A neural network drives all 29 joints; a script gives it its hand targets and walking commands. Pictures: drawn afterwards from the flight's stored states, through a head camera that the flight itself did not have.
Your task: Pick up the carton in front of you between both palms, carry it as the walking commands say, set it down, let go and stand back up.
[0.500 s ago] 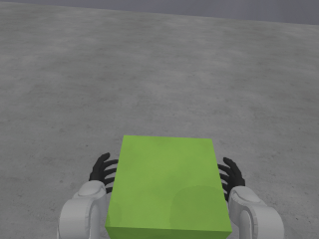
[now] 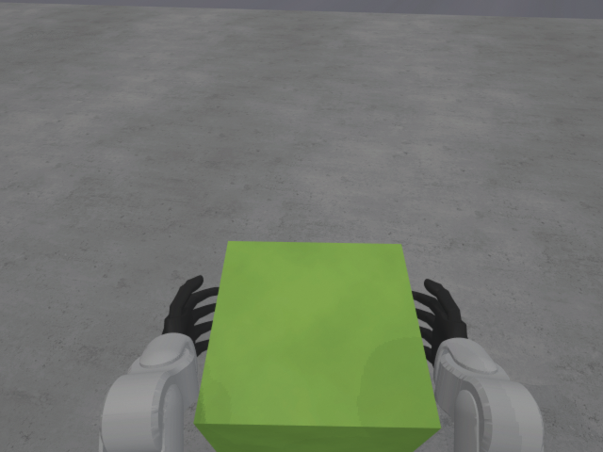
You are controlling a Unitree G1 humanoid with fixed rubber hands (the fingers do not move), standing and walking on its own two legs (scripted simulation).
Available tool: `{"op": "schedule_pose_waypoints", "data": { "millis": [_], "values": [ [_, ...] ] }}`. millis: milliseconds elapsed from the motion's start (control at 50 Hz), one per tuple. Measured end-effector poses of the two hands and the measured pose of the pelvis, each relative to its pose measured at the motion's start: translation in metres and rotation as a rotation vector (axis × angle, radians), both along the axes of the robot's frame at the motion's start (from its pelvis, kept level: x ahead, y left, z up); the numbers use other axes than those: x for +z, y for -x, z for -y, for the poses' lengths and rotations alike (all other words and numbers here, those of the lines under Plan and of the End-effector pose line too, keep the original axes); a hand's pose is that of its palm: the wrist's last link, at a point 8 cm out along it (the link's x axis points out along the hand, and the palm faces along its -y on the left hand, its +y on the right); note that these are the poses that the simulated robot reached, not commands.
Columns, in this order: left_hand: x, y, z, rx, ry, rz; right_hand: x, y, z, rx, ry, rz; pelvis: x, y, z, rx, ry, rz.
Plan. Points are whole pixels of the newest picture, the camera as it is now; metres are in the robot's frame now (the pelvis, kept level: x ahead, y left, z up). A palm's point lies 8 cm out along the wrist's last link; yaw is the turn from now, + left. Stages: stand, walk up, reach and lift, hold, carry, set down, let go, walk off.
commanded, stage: carry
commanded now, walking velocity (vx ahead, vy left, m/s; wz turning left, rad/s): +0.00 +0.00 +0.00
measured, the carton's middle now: (311, 364) +0.26 +0.01 +0.02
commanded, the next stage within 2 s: hold in 1.66 s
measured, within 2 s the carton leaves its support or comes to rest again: neither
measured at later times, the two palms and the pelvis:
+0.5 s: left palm (209, 221) +0.45 +0.17 +0.08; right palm (406, 229) +0.44 -0.13 +0.08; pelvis +0.19 +0.03 -0.02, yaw -2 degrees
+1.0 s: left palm (222, 238) +0.45 +0.15 +0.05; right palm (410, 245) +0.44 -0.14 +0.05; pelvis +0.19 +0.01 -0.02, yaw -2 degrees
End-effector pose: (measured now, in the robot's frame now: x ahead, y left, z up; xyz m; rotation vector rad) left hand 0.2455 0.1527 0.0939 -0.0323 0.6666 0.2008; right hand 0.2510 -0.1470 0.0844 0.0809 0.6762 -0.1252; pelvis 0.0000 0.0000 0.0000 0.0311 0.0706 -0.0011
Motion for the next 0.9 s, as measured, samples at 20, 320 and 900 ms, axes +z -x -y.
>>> {"op": "schedule_pose_waypoints", "data": {
  "millis": [20, 320, 900],
  "values": [
    [0.002, -0.013, -0.001, -0.007, 0.001, 0.013, 0.002, -0.011, -0.001, -0.007, 0.001, 0.013, -0.001, -0.012, -0.002, 0.0, 0.002, 0.001],
    [-0.034, -0.163, -0.024, -0.056, 0.063, -0.054, -0.016, -0.145, -0.024, -0.055, 0.064, -0.055, -0.015, -0.149, -0.033, -0.036, 0.027, 0.016],
    [-0.042, -0.208, -0.002, -0.09, 0.02, -0.034, -0.031, -0.189, -0.004, -0.034, 0.049, -0.033, -0.022, -0.195, -0.015, -0.038, 0.022, 0.028]
  ]
}}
